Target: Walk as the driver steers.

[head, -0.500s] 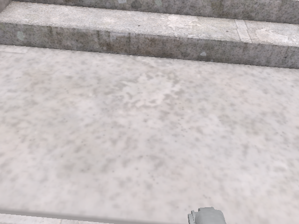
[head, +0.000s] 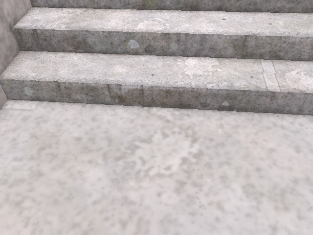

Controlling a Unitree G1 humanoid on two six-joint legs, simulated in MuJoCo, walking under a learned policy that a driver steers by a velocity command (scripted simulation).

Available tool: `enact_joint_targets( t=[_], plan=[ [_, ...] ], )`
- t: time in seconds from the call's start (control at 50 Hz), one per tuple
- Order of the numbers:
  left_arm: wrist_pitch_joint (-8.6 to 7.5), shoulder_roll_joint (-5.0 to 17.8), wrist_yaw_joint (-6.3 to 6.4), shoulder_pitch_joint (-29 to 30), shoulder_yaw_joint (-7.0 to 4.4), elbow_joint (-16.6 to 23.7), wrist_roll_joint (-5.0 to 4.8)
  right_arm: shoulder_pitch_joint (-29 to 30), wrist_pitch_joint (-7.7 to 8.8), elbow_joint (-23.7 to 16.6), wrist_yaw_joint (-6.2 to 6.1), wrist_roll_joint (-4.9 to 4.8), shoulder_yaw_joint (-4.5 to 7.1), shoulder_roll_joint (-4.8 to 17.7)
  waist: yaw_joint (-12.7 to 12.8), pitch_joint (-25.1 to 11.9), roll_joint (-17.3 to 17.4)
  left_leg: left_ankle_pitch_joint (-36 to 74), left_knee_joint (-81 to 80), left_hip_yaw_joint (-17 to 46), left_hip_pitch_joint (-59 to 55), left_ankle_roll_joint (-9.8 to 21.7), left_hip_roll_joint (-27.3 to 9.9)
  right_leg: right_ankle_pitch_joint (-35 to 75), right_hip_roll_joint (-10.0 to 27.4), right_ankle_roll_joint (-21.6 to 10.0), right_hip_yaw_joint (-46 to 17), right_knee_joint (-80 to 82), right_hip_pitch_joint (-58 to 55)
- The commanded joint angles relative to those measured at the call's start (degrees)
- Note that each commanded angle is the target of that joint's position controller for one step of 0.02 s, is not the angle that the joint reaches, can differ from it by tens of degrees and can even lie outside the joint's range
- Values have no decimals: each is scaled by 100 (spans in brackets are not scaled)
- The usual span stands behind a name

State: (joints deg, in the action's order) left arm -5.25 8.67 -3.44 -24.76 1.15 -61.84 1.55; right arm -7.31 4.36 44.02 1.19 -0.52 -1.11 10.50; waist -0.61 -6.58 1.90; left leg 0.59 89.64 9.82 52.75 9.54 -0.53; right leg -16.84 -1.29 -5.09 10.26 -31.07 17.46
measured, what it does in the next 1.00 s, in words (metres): walks ahead: left foot, then right foot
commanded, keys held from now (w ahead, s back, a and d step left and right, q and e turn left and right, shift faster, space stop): w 0.46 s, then no key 0.54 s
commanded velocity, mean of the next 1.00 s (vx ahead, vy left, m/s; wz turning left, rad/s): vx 0.34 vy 0.00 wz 0.00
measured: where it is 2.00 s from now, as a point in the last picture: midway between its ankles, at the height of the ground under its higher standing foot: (148, 190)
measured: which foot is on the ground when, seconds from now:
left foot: up 0.00-0.34, down 0.36-0.84, up 0.86-1.00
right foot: down 0.00-0.38, up 0.40-0.78, down 0.80-1.00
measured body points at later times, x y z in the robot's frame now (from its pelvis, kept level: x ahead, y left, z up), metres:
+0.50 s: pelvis +0.29 +0.06 +0.01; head +0.32 +0.07 +0.45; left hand +0.34 +0.32 -0.13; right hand +0.41 -0.20 -0.11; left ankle +0.34 +0.14 -0.73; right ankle +0.18 -0.09 -0.61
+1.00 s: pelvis +0.47 +0.03 +0.00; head +0.49 +0.02 +0.45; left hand +0.60 +0.27 -0.12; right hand +0.55 -0.22 -0.14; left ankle +0.43 +0.17 -0.70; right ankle +0.56 -0.07 -0.73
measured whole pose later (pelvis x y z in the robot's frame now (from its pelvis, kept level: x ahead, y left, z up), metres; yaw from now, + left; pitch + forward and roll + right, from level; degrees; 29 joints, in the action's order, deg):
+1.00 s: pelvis +0.47 +0.03 +0.00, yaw +0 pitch +3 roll +0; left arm -1.9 9.8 1.4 -7.4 -2.0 -49.7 1.5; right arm -11.5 0.1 53.1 -2.4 0.2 2.7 13.0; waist 0.2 -0.7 1.2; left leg -28.6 48.7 0.9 23.0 -2.1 -1.9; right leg -5.6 -0.5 -2.2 1.7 -28.3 25.8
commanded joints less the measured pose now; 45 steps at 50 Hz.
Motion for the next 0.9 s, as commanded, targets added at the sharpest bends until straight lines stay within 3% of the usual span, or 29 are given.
enact_joint_targets(
  t=[0.02, 0.06, 0.14, 0.22, 0.26, 0.3, 0.32, 0.34, 0.36, 0.38, 0.4, 0.42, 0.44, 0.46, 0.48, 0.52, 0.56, 0.62, 0.66, 0.7, 0.76, 0.78, 0.8, 0.82, 0.84, 0.86, 0.88, 0.9],
  plan=[
    [-243, 387, 182, 604, 0, 492, -61, -330, -39, -91, 4, 116, -5, 218, -337, 538, -675, 572, -1461, -670, -536, -420, -238, 1643, 811, -369, -774, 2013, 723],
    [-285, 699, 319, 161, -86, 402, -102, 196, 1, -163, 25, 27, 53, 334, -25, 441, -548, 792, -2454, -944, -370, -548, -509, 1882, 1008, -403, -1002, 2218, -232],
    [-181, 814, 434, -492, -188, 340, -140, 1304, 34, -317, 113, -104, 110, 253, 554, 796, -448, 533, -4056, -1015, 361, -684, -628, 1778, 1542, -406, -1437, 2388, -2043],
    [-9, 814, 424, -624, -247, 391, -173, 1760, 87, -387, 183, -151, 140, 195, 646, 1100, -609, -16, -5251, -1221, -117, -701, -439, 1780, 1669, -568, -1267, 2366, -2558],
    [16, 851, 408, -587, -276, 403, -159, 1881, 132, -424, 241, -140, 147, 199, 602, 1239, -649, -283, -5699, -1349, -609, -589, -305, 2342, 1653, -559, -1095, 2201, -2585],
    [21, 1063, 400, -454, -351, 447, -166, 1584, 185, -395, 270, -100, 240, 432, 355, 1045, -893, -558, -5976, -1515, -1516, -394, -29, 4250, 1632, -493, -970, 1651, -2643],
    [49, 1182, 405, -342, -397, 466, -177, 1101, 195, -292, 263, -71, 334, 619, 63, 748, -1019, -596, -6116, -1587, -2208, -269, 152, 5180, 1597, -410, -905, 1121, -2670],
    [90, 1175, 414, -188, -400, 516, -153, 137, 195, -11, 221, -63, 499, 918, -410, 230, -994, -396, -6245, -1639, -3425, -96, 289, 5610, 1393, -249, -730, 146, -2384],
    [66, 1167, 410, -30, -391, 676, -129, -957, 171, 246, 129, -7, 642, 1259, -837, -467, -971, -171, -5833, -1023, -5348, 155, -252, 4756, 1231, -88, -693, -1110, -1093],
    [-51, 566, 341, -333, -234, 901, -80, -1856, 118, 364, 24, 192, 791, 1897, -769, -1471, 415, -317, -5883, 1419, -7678, 936, -1832, 1948, 300, 290, -628, -3384, 1144],
    [-218, 317, 291, -510, -152, 813, -170, -1742, 106, 338, -6, 172, 702, 1621, -625, -2075, 1155, -649, -6988, 3397, -7983, 1444, -2465, -1276, -260, 379, -1562, -4853, 2134],
    [-334, 846, 248, 14, -322, 972, -333, -1286, 82, 261, -19, 93, 602, 1188, -580, -1224, 793, -718, -7103, 2541, -7156, 1048, -2109, -1005, 125, 288, -1947, -5357, 2611],
    [-360, 986, 261, 507, -357, 1153, -386, -801, 90, 165, -30, 42, 518, 887, -358, -542, 440, -302, -7170, 1454, -6108, 755, -1886, -458, 432, 250, -1728, -5201, 2610],
    [-327, 993, 313, 750, -387, 1236, -333, -496, 134, 152, 21, 42, 433, 629, -117, -161, 18, 132, -7392, 816, -5241, 575, -1626, -87, 629, 254, -1573, -4862, 2379],
    [-252, 966, 373, 722, -436, 1233, -265, -314, 187, 149, 43, 64, 391, 490, 92, 102, 36, 724, -7526, 269, -4699, 454, -1382, 80, 773, 277, -1500, -4556, 2106],
    [-101, 705, 418, 462, -433, 1254, -239, -390, 227, 277, 57, 123, 367, 475, 335, 303, 204, 1852, -7615, -232, -4135, 386, -1174, 160, 818, 317, -1418, -4236, 1819],
    [-22, 596, 460, 565, -423, 1374, -215, -522, 258, 402, 0, 165, 391, 689, 444, 460, 206, 2756, -7661, -589, -3834, 373, -1090, 352, 778, 435, -1306, -3706, 1926],
    [6, 521, 444, 1143, -366, 1542, -129, -553, 208, 406, -114, 153, 436, 926, 357, 425, 142, 3021, -7603, -1093, -3613, 236, -804, 1260, 711, 517, -1108, -1938, 1521],
    [9, 519, 412, 1597, -345, 1608, -118, -821, 169, 468, -150, 96, 483, 1085, 109, 295, 223, 2860, -7539, -1123, -3843, 177, -800, 1786, 537, 526, -998, -1097, 1210],
    [34, 621, 384, 1829, -360, 1653, -135, -968, 110, 555, -178, 46, 503, 1109, -1, 242, 271, 2602, -7376, -975, -4247, 187, -958, 1965, 475, 505, -1074, -646, 1168],
    [17, 799, 346, 2020, -415, 1755, -79, -912, 6, 642, -230, -16, 516, 1018, 12, 235, 304, 2403, -6823, -726, -4721, 80, -1130, 1721, 403, 330, -1125, -75, 1099],
    [-16, 847, 335, 1830, -448, 1690, -47, -826, -24, 646, -249, -43, 515, 989, 151, 159, 227, 2163, -6496, -734, -4764, -47, -1025, 1996, 313, 234, -1046, 384, 747],
    [-36, 1043, 362, 1589, -529, 1573, 0, -936, -26, 670, -256, -22, 508, 943, 190, 6, 86, 1968, -6063, -792, -4738, -242, -724, 2821, 249, 110, -1014, 731, 173],
    [-43, 1359, 422, 1239, -610, 1521, 66, -1070, 18, 648, -268, 82, 474, 834, 195, -354, -200, 1211, -5373, -1004, -4272, -493, -355, 5137, 773, -110, -1496, 388, -796],
    [-7, 1360, 472, 1035, -575, 1479, 131, -1957, 79, 833, -238, 149, 326, 267, -113, -1026, -1215, -1124, -4230, -1085, -2979, -853, 70, 6680, 1868, -1071, -2497, -19, -2444],
    [61, 827, 466, 737, -470, 1382, 17, -1856, 24, 901, -226, 123, 318, 394, 211, -1392, -1667, -3501, -3337, -884, -2610, -1088, 189, 6447, 2325, -1579, -3210, 342, -2546],
    [105, 684, 439, 877, -404, 1404, -57, -1569, -79, 825, -210, 37, 417, 726, 203, -1209, -1374, -4067, -2943, -641, -2380, -1140, 12, 5060, 2194, -1462, -3227, 552, -2170],
    [149, 752, 439, 1193, -426, 1461, -55, -1251, -204, 774, -252, -3, 442, 730, 143, -903, -935, -3916, -2819, -592, -2233, -1165, -147, 3611, 2025, -1210, -3166, 753, -1654]
  ],
)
